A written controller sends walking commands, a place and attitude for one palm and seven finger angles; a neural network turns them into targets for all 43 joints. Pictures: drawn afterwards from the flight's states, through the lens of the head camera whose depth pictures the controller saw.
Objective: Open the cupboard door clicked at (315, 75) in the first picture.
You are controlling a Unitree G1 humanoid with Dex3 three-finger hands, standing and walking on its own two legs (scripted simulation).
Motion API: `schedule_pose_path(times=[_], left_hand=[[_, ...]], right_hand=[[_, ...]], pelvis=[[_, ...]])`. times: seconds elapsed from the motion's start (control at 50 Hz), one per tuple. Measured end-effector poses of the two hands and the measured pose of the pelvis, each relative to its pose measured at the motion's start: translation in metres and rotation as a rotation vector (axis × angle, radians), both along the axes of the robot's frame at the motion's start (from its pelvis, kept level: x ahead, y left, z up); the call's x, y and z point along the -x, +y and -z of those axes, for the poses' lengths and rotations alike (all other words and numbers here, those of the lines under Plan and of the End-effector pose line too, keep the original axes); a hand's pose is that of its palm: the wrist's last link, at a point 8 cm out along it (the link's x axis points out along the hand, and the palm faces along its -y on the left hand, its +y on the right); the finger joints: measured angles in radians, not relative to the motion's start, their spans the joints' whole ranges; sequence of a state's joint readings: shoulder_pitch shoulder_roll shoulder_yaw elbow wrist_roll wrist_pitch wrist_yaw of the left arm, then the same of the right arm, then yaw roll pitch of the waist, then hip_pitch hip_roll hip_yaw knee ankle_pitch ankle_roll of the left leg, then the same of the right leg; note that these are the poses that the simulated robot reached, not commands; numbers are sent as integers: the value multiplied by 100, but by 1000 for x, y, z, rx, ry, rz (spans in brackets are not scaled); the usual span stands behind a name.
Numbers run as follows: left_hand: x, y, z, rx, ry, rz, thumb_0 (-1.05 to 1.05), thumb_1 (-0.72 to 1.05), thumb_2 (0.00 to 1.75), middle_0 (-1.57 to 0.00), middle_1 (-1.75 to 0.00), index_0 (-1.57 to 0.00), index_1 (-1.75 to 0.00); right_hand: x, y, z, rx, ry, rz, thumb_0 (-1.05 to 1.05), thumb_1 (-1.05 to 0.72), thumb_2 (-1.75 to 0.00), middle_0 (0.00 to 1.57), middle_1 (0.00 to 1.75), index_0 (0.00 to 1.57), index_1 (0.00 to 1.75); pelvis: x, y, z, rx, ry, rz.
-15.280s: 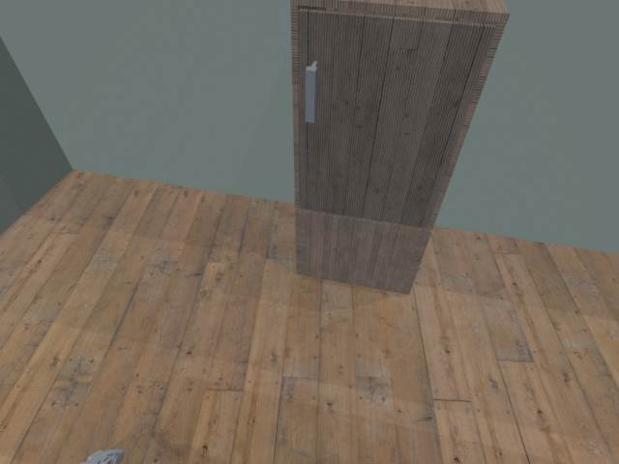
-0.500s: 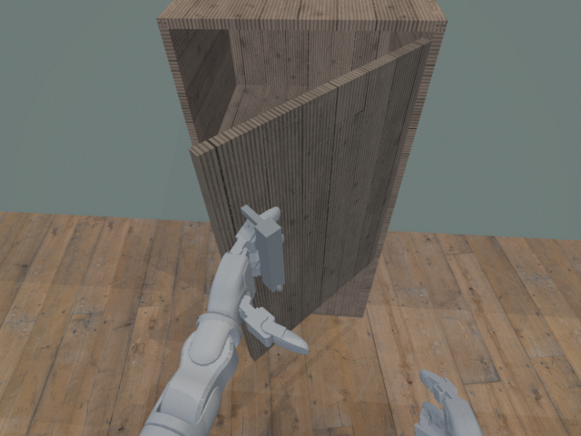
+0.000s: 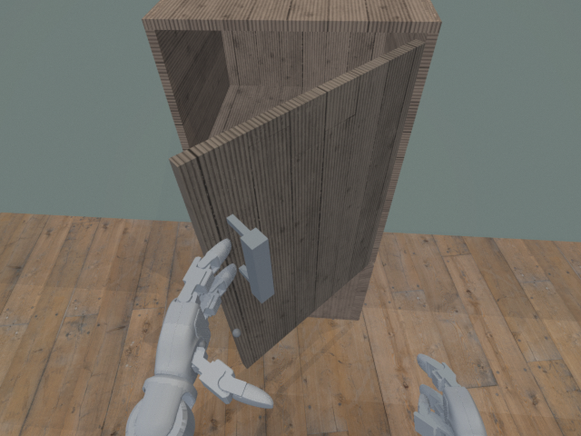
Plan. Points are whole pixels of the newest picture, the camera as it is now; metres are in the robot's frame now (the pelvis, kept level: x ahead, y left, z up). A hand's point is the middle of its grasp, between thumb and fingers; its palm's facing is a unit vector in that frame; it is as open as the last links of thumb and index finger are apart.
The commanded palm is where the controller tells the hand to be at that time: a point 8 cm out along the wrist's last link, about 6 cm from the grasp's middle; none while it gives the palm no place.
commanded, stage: slide the hand sideways off the handle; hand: left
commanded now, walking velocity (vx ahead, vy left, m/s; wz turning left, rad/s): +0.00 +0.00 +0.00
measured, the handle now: (249, 258) +0.33 +0.08 +0.08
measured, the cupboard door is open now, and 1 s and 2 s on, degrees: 46 46 46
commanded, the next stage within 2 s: draw the hand back to the body in 0.40 s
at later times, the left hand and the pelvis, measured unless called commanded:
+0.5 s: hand (194, 377) +0.18 +0.12 +0.08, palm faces -0.05 -1.00 -0.04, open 16.3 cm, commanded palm +0.16 +0.18 +0.08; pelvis -0.01 -0.01 -0.01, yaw +1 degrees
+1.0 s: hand (130, 354) +0.18 +0.18 +0.12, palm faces -0.01 -1.00 -0.09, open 16.2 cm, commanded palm +0.15 +0.24 +0.13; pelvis +0.00 +0.02 +0.00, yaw +1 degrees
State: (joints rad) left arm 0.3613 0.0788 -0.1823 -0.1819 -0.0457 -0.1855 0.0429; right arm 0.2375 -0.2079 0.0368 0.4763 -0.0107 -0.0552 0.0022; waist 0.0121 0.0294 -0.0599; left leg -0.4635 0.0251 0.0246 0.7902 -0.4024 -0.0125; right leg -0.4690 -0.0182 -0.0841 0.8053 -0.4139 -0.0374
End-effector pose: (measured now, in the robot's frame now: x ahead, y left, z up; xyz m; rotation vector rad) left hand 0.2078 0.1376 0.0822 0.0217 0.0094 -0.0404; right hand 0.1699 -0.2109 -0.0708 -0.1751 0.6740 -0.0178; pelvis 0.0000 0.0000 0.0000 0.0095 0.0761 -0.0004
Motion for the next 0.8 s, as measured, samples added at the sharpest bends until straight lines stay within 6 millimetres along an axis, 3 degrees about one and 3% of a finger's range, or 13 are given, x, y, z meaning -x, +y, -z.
schedule_pose_path(times=[0.2,0.46,0.62,0.8], left_hand=[[20,18,0,-27,4,-6,-2,-50,30,-17,-30,-16,-30],[50,37,1,-22,3,1,-2,-50,30,-15,-30,-15,-30],[42,45,-4,-33,-44,21,-2,-50,30,-15,-30,-15,-30],[38,74,-25,-49,-43,-20,-2,-50,30,-15,-30,-15,-30]], right_hand=[[-10,-10,2,8,-42,-3,1,-91,-90,20,30,20,30],[-2,-17,6,26,-72,12,1,-91,-90,20,30,20,30],[7,-9,8,26,-88,24,1,-91,-90,20,30,20,30],[9,7,-1,3,-107,45,1,-91,-90,20,30,20,30]], pelvis=[[-4,-8,6,2,19,-14],[2,-7,13,8,26,-22],[11,0,16,18,25,-19],[5,10,7,23,-4,-11]])
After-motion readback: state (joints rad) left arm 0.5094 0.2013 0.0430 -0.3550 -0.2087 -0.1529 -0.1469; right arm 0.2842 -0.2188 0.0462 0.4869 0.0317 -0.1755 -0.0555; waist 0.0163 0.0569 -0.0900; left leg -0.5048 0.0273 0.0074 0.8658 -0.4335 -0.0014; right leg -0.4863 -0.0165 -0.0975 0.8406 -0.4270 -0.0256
